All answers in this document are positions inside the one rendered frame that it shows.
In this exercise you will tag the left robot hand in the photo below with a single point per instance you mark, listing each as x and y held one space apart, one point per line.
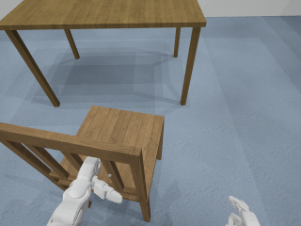
90 168

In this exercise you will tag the table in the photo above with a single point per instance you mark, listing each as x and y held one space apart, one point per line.
103 14

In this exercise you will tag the robot left forearm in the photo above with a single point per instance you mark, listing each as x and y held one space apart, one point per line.
75 202

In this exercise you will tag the right robot hand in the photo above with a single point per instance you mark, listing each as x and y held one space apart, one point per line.
247 218

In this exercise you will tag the chair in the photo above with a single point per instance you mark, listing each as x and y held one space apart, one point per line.
127 143

